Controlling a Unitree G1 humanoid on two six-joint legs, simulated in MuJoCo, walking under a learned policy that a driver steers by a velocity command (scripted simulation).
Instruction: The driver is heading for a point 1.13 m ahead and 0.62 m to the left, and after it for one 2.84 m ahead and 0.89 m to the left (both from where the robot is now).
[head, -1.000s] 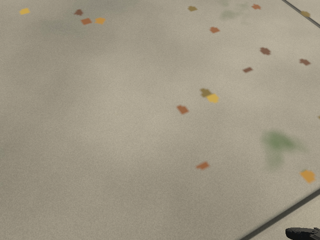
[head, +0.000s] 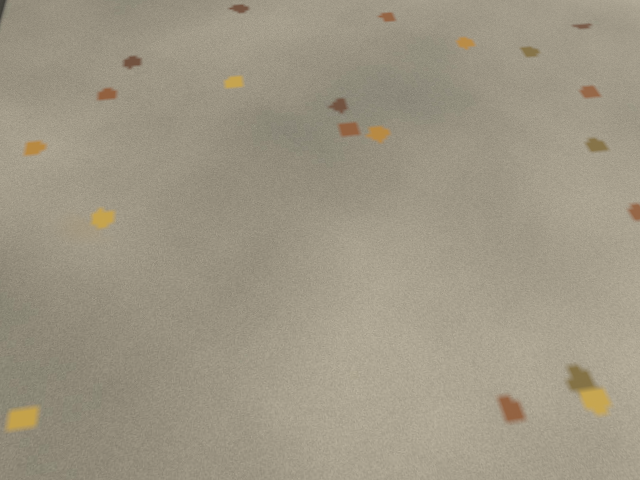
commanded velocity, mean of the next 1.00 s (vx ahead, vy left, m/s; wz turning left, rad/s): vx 0.50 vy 0.00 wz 0.59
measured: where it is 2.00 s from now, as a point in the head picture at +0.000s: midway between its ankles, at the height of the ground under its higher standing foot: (130, 292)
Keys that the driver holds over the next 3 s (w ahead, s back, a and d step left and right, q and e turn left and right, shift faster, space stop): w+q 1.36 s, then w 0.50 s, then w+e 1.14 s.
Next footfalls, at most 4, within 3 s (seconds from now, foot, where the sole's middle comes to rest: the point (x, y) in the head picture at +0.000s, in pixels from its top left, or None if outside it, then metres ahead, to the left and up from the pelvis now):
0.30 right None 0.37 -0.14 -0.77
0.84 left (228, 444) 0.53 0.21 -0.77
1.30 right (235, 301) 0.88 0.23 -0.77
1.80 left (77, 321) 0.82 0.59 -0.77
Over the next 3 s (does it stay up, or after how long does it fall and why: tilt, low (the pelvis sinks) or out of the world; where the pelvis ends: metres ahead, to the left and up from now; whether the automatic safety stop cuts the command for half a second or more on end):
stays up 1.28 0.89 0.00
